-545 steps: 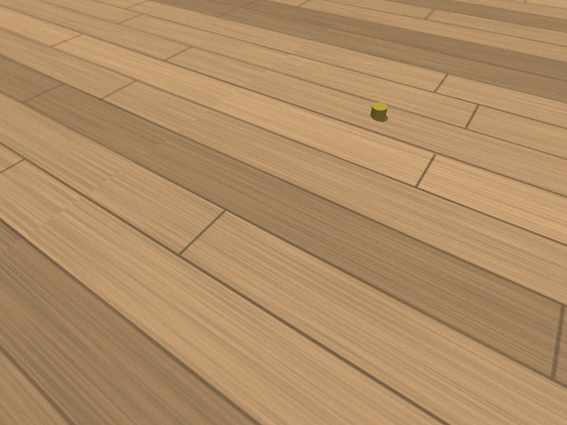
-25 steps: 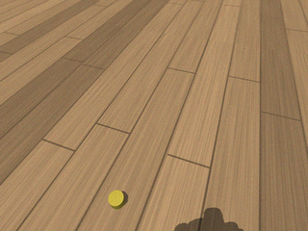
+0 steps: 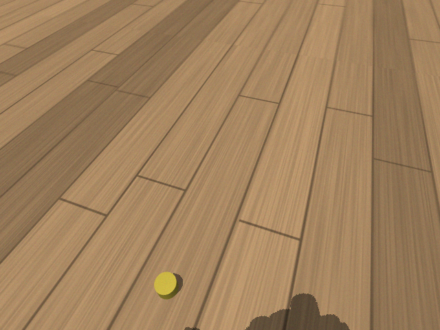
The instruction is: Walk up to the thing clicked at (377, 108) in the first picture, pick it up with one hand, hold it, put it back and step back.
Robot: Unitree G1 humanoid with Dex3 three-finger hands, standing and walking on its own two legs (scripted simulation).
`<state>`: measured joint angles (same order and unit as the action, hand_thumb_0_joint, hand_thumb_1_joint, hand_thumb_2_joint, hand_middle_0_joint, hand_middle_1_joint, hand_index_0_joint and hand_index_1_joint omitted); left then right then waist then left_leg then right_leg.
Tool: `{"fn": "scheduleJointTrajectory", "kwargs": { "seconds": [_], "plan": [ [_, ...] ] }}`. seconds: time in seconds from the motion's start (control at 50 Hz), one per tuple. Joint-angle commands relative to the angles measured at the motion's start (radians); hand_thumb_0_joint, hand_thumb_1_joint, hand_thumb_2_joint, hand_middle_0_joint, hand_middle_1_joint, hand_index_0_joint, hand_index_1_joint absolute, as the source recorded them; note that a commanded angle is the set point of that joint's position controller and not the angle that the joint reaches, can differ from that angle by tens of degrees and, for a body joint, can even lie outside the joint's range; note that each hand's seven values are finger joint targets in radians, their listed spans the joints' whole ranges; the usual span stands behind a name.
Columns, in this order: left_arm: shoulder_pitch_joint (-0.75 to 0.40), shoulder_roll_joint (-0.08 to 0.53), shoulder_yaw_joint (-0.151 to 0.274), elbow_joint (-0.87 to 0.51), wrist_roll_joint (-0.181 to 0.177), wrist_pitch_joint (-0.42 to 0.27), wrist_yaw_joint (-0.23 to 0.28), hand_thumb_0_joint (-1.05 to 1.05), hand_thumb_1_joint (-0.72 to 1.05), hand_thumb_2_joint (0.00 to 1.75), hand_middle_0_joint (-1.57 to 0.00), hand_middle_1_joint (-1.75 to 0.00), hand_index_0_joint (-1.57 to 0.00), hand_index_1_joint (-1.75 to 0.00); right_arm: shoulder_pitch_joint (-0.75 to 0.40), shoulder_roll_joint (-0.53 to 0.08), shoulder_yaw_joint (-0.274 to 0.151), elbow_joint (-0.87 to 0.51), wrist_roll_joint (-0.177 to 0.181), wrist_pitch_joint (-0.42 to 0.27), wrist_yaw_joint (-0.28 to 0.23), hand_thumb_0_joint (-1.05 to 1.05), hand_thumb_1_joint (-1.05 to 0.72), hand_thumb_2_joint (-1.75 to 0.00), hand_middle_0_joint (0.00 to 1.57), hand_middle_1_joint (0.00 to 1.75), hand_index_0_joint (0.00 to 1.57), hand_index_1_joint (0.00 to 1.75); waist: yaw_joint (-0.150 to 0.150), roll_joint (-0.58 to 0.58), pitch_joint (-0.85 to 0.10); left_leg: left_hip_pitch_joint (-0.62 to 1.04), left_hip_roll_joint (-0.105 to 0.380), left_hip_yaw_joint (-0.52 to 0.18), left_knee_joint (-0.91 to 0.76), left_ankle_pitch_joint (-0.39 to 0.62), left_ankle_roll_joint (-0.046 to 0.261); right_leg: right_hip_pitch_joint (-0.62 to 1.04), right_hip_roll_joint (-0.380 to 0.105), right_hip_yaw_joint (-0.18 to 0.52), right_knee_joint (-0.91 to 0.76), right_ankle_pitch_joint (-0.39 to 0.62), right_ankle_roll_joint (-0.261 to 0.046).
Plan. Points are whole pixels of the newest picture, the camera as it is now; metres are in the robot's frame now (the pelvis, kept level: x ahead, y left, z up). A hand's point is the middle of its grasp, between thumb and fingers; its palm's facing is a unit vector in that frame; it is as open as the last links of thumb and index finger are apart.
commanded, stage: stand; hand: left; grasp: from above
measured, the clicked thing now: (166, 285) +0.43 +0.26 -0.75
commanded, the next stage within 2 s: rise first in 0.18 s
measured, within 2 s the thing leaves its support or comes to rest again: neither
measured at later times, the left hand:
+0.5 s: hand out of the picture +0.15 +0.25 -0.17, palm faces -0.02 -0.95 -0.32, open 8.7 cm
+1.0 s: hand out of the picture +0.13 +0.27 -0.23, palm faces -0.15 -0.88 -0.45, open 14.1 cm
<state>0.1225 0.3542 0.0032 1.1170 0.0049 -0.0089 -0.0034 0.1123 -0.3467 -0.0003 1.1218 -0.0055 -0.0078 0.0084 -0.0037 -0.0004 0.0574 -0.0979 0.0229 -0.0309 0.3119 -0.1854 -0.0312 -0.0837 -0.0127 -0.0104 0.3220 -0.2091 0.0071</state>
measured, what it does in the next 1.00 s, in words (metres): lowers itself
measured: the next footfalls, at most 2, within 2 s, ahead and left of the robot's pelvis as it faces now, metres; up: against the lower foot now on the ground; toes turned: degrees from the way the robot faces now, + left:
none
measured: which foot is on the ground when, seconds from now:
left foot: down 0.00-1.00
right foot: down 0.00-1.00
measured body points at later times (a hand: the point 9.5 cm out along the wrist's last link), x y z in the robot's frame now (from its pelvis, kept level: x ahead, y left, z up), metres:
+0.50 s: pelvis -0.01 +0.00 -0.02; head +0.05 +0.01 +0.43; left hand +0.15 +0.30 -0.14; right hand +0.09 -0.27 -0.14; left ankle -0.01 +0.14 -0.75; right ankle -0.02 -0.12 -0.75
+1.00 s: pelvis -0.02 +0.02 -0.09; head +0.07 +0.04 +0.35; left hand +0.13 +0.31 -0.20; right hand +0.15 -0.23 -0.18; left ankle -0.01 +0.14 -0.75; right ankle -0.02 -0.12 -0.75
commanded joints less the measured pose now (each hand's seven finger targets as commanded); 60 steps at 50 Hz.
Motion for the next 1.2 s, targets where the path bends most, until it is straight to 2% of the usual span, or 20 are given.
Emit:
{"fn": "scheduleJointTrajectory", "kwargs": {
  "seconds": [0.0,0.08,0.24,0.26,0.28,0.3,0.32,0.34,0.38,0.42,0.44,0.48,0.52,0.64,0.72,0.84,0.9,1.02,1.08,1.18],
  "plan": [
    [-0.019,0.211,0.037,-0.056,0.003,-0.024,0.015,0.0,0.9,0.9,-0.2,-0.3,-0.2,-0.3,-0.026,-0.218,-0.04,-0.059,-0.002,-0.017,-0.019,0.0,-0.9,-0.9,0.2,0.3,0.2,0.3,0.004,0.006,-0.1,0.032,0.107,-0.055,-0.013,0.242,0.041,0.015,-0.123,0.076,-0.038,0.259,-0.027],
    [-0.029,0.214,0.04,-0.058,0.002,-0.02,0.015,0.0,0.9,0.9,-0.2,-0.3,-0.2,-0.3,-0.02,-0.214,-0.036,-0.057,-0.003,-0.016,-0.02,0.0,-0.9,-0.9,0.2,0.3,0.2,0.3,0.002,0.01,-0.091,0.016,0.102,-0.05,-0.029,0.2,0.037,0.01,-0.12,0.08,-0.046,0.213,-0.027],
    [-0.021,0.214,0.04,-0.055,0.005,-0.022,0.017,0.0,0.9,0.9,-0.2,-0.3,-0.2,-0.3,-0.026,-0.214,-0.038,-0.063,-0.002,-0.016,-0.02,0.0,-0.9,-0.9,0.2,0.3,0.2,0.3,0.003,-0.001,-0.083,0.021,0.106,-0.057,-0.021,0.235,0.038,0.011,-0.119,0.071,-0.042,0.244,-0.026],
    [-0.022,0.216,0.04,-0.055,0.003,-0.022,0.017,0.0,0.84,0.89,-0.2,-0.38,-0.2,-0.38,-0.028,-0.215,-0.038,-0.062,-0.002,-0.015,-0.02,0.0,-0.94,-0.93,0.2,0.31,0.2,0.31,0.004,-0.002,-0.077,0.025,0.106,-0.055,-0.023,0.223,0.039,0.003,-0.119,0.075,-0.044,0.233,-0.026],
    [-0.373,0.036,0.038,-0.406,-0.045,-0.11,0.025,0.0,0.76,0.97,-0.21,-0.46,-0.17,-0.46,-0.019,-0.048,-0.004,-0.328,0.065,-0.062,-0.038,0.0,-0.98,-0.92,0.2,0.3,0.2,0.3,-0.115,0.056,-0.043,-0.095,-0.04,0.081,0.054,0.063,0.036,-0.215,-0.003,0.005,0.021,0.156,-0.009],
    [-0.47,0.09,0.057,-0.346,-0.042,-0.1,0.031,0.0,0.68,0.95,-0.22,-0.54,-0.18,-0.54,0.033,-0.073,-0.006,-0.27,0.064,-0.061,-0.047,0.0,-0.93,-0.91,0.2,0.3,0.2,0.3,-0.078,0.016,-0.083,-0.096,-0.038,0.073,0.063,0.046,0.039,-0.159,-0.005,-0.006,0.029,0.123,-0.005],
    [-0.313,0.176,0.122,-0.155,-0.023,-0.058,0.035,0.0,0.6,0.95,-0.2,-0.6,-0.17,-0.62,0.061,-0.106,-0.018,-0.254,0.06,-0.049,-0.054,0.0,-0.93,-0.91,0.2,0.3,0.2,0.3,-0.067,-0.031,-0.051,-0.143,-0.041,0.067,0.088,0.018,0.043,-0.183,0.006,-0.018,0.041,0.077,-0.01],
    [-0.222,0.181,0.139,-0.098,-0.008,-0.042,0.02,0.0,0.52,0.93,-0.17,-0.68,-0.16,-0.7,0.072,-0.107,-0.035,-0.28,0.058,-0.04,-0.052,0.0,-0.92,-0.91,0.2,0.3,0.2,0.3,-0.035,-0.038,-0.051,-0.174,-0.033,0.068,0.12,0.035,0.041,-0.204,0.01,-0.023,0.074,0.079,-0.013],
    [-0.291,0.239,0.164,-0.134,0.039,-0.048,-0.001,0.0,0.36,0.93,-0.12,-0.84,-0.13,-0.84,0.1,-0.106,-0.065,-0.316,0.046,-0.047,-0.061,0.0,-0.9,-0.9,0.2,0.3,0.2,0.3,-0.026,-0.044,-0.184,-0.189,-0.037,0.064,0.183,0.086,0.045,-0.198,0.003,-0.014,0.138,0.138,-0.01],
    [-0.182,0.214,0.177,-0.068,0.104,-0.029,-0.032,0.0,0.2,0.91,-0.08,-0.99,-0.12,-0.95,0.126,-0.098,-0.085,-0.352,0.028,-0.053,-0.051,0.0,-0.91,-0.9,0.2,0.3,0.2,0.3,-0.021,-0.049,-0.266,-0.25,-0.046,0.058,0.273,0.139,0.045,-0.221,0.002,-0.013,0.229,0.199,-0.009],
    [-0.108,0.227,0.208,-0.07,0.125,-0.02,-0.037,0.0,0.12,0.95,-0.06,-1.03,-0.09,-0.99,0.136,-0.099,-0.093,-0.375,0.025,-0.054,-0.044,0.0,-0.93,-0.91,0.2,0.3,0.2,0.3,0.019,-0.024,-0.291,-0.271,-0.05,0.057,0.296,0.162,0.039,-0.214,0.006,-0.016,0.259,0.199,-0.016],
    [-0.061,0.212,0.224,-0.163,0.147,0.003,-0.025,0.0,-0.04,0.96,-0.04,-1.08,-0.07,-1.04,0.13,-0.086,-0.099,-0.444,0.028,-0.051,-0.036,0.0,-0.93,-0.9,0.2,0.3,0.2,0.3,0.05,0.058,-0.36,-0.262,-0.057,0.059,0.305,0.181,0.027,-0.208,0.009,-0.013,0.28,0.193,-0.025],
    [-0.073,0.149,0.185,-0.21,0.158,0.049,-0.007,0.0,-0.2,0.95,-0.04,-1.11,-0.07,-1.07,0.114,-0.076,-0.094,-0.487,0.035,-0.047,-0.031,0.0,-0.93,-0.91,0.2,0.3,0.2,0.3,0.031,0.055,-0.304,-0.292,-0.049,0.052,0.301,0.146,0.022,-0.262,0.017,-0.022,0.282,0.141,-0.026],
    [-0.089,0.124,0.173,-0.37,0.176,0.147,0.026,0.0,-0.55,0.97,-0.08,-1.08,-0.09,-1.07,0.095,-0.06,-0.094,-0.581,0.036,-0.066,-0.021,0.0,-0.92,-0.91,0.2,0.3,0.2,0.3,-0.006,0.005,-0.268,-0.418,-0.027,0.038,0.401,0.003,0.027,-0.426,0.027,-0.032,0.367,-0.012,-0.022],
    [-0.085,0.127,0.184,-0.508,0.195,0.136,0.03,0.0,-0.57,0.99,-0.07,-1.07,-0.07,-1.07,0.104,-0.053,-0.1,-0.615,0.027,-0.099,-0.021,0.0,-0.9,-0.9,0.2,0.3,0.2,0.3,-0.012,0.017,-0.32,-0.488,-0.019,0.029,0.499,-0.041,0.027,-0.525,0.027,-0.032,0.474,-0.054,-0.02],
    [0.052,0.13,0.192,-0.676,0.253,0.15,0.044,0.0,-0.59,1.0,-0.07,-1.06,-0.06,-1.07,0.113,-0.039,-0.102,-0.656,0.019,-0.128,-0.032,0.0,-0.9,-0.9,0.2,0.3,0.2,0.3,-0.013,0.074,-0.415,-0.526,-0.012,0.023,0.609,0.032,0.027,-0.597,0.022,-0.021,0.589,0.005,-0.021],
    [0.099,0.123,0.185,-0.755,0.25,0.175,0.045,0.0,-0.6,0.99,-0.08,-1.07,-0.07,-1.07,0.106,-0.042,-0.104,-0.671,0.018,-0.137,-0.034,0.0,-0.92,-0.91,0.2,0.3,0.2,0.3,-0.018,0.099,-0.417,-0.536,-0.002,0.004,0.624,0.054,0.023,-0.635,0.025,-0.029,0.622,-0.001,-0.022],
    [0.156,0.103,0.166,-0.813,0.275,0.215,0.048,0.0,-0.55,0.95,-0.07,-1.07,-0.08,-1.06,0.089,-0.032,-0.095,-0.709,0.014,-0.154,-0.038,0.0,-0.92,-0.9,0.2,0.3,0.2,0.3,-0.036,0.059,-0.399,-0.646,-0.006,0.0,0.691,-0.029,0.032,-0.701,0.025,-0.03,0.669,-0.051,-0.021],
    [0.193,0.097,0.164,-0.834,0.288,0.222,0.051,0.0,-0.55,0.96,-0.08,-1.07,-0.08,-1.06,0.084,-0.028,-0.092,-0.723,0.014,-0.166,-0.037,0.0,-0.92,-0.91,0.2,0.3,0.2,0.3,-0.026,0.071,-0.43,-0.665,-0.006,-0.001,0.732,-0.013,0.032,-0.746,0.027,-0.032,0.717,-0.05,-0.026],
    [0.1,0.131,0.169,-0.821,0.344,0.188,0.062,0.0,-0.58,0.96,-0.07,-1.08,-0.08,-1.07,0.07,-0.032,-0.086,-0.719,0.012,-0.19,-0.033,0.0,-0.93,-0.91,0.2,0.3,0.2,0.3,-0.047,0.072,-0.44,-0.782,-0.008,-0.007,0.838,-0.059,0.034,-0.871,0.024,-0.03,0.826,-0.083,-0.025]
  ]
}}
